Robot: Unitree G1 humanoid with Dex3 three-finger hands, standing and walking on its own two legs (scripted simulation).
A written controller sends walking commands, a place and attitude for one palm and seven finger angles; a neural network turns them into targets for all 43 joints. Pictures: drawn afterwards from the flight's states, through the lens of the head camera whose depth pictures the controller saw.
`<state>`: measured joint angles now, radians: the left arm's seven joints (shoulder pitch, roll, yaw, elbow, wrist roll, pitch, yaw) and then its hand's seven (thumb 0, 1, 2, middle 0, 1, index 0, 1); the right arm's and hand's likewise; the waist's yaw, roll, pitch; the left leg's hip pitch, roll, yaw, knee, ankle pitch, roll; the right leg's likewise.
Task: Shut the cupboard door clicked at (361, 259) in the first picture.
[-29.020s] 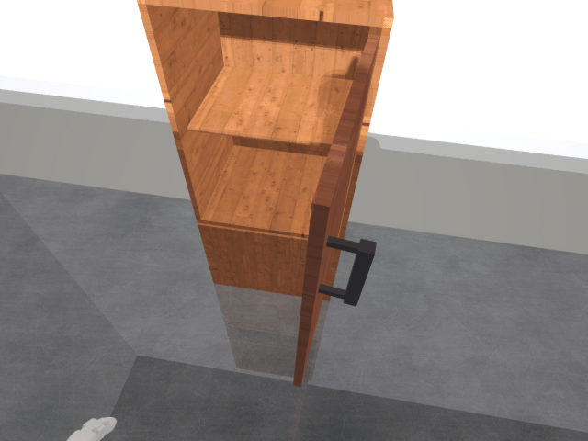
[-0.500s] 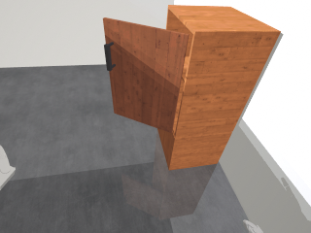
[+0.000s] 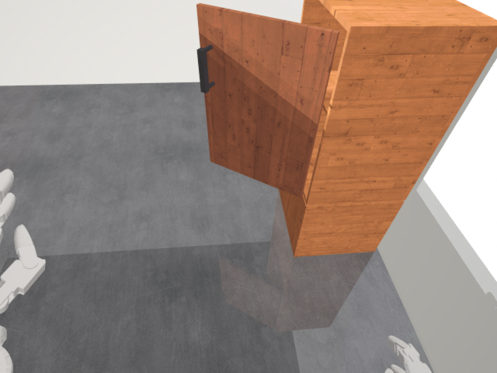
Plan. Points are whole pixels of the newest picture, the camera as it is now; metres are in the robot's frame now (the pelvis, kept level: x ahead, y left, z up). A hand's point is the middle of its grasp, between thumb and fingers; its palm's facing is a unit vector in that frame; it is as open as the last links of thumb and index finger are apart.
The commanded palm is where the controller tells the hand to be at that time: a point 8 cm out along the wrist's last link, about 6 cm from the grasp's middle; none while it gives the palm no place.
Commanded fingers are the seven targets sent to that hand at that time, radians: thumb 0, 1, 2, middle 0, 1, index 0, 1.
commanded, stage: stop stepping back and stand still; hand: left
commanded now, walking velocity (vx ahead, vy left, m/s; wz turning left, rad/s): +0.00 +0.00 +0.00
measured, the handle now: (207, 69) +0.95 +0.20 +0.06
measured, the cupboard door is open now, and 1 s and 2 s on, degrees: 56 56 56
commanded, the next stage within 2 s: let the arm hang, fingers relaxed in 0.62 s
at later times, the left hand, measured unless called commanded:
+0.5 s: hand (25, 255) +0.21 +0.29 +0.16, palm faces +0.43 -0.80 -0.42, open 7.4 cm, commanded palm +0.15 +0.32 +0.18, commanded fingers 0.00 0.90 0.90 -0.20 -0.30 -0.20 -0.30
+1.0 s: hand out of the picture +0.06 +0.20 -0.15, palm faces -0.06 -0.98 -0.19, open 7.4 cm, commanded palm none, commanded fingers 0.00 0.90 0.90 -0.20 -0.30 -0.20 -0.30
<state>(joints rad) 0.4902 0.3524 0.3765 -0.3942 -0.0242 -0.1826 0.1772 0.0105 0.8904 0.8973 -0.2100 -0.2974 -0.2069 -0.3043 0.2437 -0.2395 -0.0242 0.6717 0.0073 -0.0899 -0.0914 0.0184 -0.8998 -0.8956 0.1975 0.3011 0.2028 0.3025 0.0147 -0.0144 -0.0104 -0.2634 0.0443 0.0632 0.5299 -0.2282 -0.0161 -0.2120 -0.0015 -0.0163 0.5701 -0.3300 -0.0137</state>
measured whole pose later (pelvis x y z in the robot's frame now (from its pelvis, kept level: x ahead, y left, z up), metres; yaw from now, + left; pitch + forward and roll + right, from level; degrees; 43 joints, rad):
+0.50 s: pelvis +0.00 +0.02 +0.01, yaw -1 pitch +0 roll -1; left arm 0.53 0.38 0.39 -0.45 -0.04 -0.17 0.16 0.01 0.89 0.90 -0.21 -0.30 -0.21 -0.30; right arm 0.23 -0.19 0.02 0.63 0.01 -0.08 -0.08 0.02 -0.90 -0.90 0.20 0.30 0.20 0.30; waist 0.00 -0.02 -0.01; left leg -0.27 0.04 0.08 0.48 -0.22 0.01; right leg -0.19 0.00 0.00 0.43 -0.26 0.02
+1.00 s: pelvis -0.03 +0.03 +0.00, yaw +0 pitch +0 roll +0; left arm 0.31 0.19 -0.03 0.72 0.03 0.07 0.00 0.01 0.91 0.90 -0.20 -0.30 -0.20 -0.30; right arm 0.18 -0.27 0.00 0.86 -0.02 0.02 0.01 0.01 -0.90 -0.90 0.20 0.30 0.20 0.30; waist -0.04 0.00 0.03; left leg -0.36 0.02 0.07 0.58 -0.22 0.02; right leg -0.30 -0.03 -0.01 0.60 -0.30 0.02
